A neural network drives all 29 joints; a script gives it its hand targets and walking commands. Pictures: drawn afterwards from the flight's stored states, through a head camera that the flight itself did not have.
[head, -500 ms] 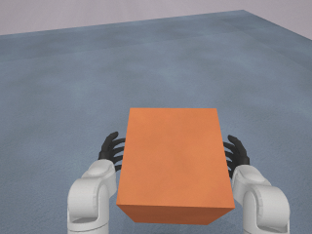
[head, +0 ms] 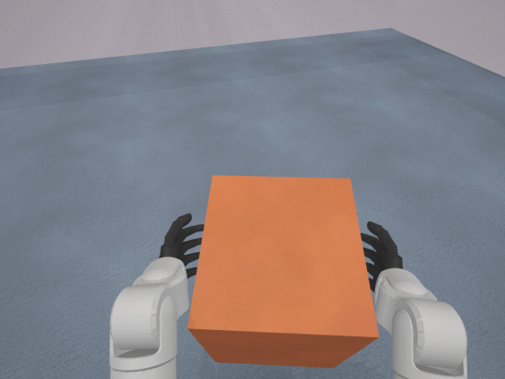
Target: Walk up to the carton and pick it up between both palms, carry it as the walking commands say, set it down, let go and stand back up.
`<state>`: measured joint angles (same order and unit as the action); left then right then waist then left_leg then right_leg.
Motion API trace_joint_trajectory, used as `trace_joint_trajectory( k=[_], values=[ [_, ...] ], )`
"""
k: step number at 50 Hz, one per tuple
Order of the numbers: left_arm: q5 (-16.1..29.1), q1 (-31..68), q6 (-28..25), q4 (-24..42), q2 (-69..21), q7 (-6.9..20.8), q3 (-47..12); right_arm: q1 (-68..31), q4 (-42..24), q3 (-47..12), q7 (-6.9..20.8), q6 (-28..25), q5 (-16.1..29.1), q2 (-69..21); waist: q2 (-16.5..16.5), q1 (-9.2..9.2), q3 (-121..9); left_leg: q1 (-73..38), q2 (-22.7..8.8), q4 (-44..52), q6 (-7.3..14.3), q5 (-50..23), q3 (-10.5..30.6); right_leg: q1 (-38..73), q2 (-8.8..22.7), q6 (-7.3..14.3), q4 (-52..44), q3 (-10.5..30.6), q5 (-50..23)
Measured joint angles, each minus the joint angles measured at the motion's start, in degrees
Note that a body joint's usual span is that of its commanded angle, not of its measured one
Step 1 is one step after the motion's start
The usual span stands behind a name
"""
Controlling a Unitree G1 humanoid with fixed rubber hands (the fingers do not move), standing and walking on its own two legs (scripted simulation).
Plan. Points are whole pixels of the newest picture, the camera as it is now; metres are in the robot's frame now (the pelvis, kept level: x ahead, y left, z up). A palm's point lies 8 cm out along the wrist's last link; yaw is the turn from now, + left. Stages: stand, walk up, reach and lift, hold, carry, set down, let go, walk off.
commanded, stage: carry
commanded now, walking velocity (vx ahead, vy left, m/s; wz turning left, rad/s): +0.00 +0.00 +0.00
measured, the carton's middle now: (277, 278) +0.28 -0.01 +0.05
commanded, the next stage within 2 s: hold in 0.44 s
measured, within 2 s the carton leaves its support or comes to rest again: neither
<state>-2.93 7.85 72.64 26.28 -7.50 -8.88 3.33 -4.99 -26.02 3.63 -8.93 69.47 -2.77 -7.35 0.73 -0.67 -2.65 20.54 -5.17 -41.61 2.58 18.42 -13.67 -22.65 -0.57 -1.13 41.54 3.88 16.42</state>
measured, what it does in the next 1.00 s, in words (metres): stands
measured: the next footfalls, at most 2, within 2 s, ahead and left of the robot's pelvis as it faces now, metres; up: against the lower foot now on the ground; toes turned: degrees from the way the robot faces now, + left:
none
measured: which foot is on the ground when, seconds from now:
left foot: down 0.00-1.00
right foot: down 0.00-1.00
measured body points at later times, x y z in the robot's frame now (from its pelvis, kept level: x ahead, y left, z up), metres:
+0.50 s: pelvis +0.00 +0.00 +0.00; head -0.03 +0.00 +0.45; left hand +0.28 +0.14 +0.10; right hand +0.26 -0.15 +0.10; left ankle +0.05 +0.09 -0.71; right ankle +0.06 -0.13 -0.71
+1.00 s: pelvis +0.00 -0.01 +0.01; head -0.04 -0.03 +0.46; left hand +0.30 +0.15 +0.04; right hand +0.30 -0.14 +0.02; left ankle +0.05 +0.09 -0.71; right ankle +0.06 -0.13 -0.71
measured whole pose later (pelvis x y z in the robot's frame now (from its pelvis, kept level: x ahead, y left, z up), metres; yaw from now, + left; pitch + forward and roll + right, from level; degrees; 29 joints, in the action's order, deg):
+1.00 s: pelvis +0.00 -0.01 +0.01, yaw +1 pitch -5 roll +1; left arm -8.0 19.7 40.5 -21.3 -10.0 -5.2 15.8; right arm -14.5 19.5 11.6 -4.2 39.3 -9.9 -6.7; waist -0.8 3.2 -0.2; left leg 16.3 -2.7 -36.9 2.4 15.6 -10.8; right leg -18.5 -0.6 -0.7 39.0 3.9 15.5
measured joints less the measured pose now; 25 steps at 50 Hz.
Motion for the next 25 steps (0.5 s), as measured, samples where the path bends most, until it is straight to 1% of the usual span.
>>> trace_joint_trajectory(
  k=[23, 24, 25],
  values=[
    [0.0, 1.1, 0.5, -0.7, -0.1, 0.0, 0.6, 0.0, 0.5, 0.0, -0.1, 0.1, 0.0, 0.0, 0.0, 0.00, 0.0, 0.1, 0.0, 0.6, 0.3, -0.2, 0.0, 0.0, 0.0, 0.0, -0.7, 0.0, -0.2],
    [-0.2, 1.3, -0.1, -1.5, -0.1, 0.3, 0.7, -0.1, 1.1, 0.0, 0.2, -0.4, -0.4, 0.0, 0.0, 0.00, 0.3, -0.2, 0.1, 0.7, 0.3, -0.2, 0.1, 0.3, 0.0, 0.0, -0.9, 0.0, -0.2],
    [-0.8, 2.0, -2.8, -5.2, -0.2, 1.1, 1.1, -0.4, 4.2, 0.2, 0.8, -2.7, -1.6, 0.0, 0.0, 0.00, 1.3, -1.3, 0.5, 1.2, 0.3, -0.2, 0.6, 1.6, -0.1, 0.0, -1.3, 0.0, 0.0]
  ],
)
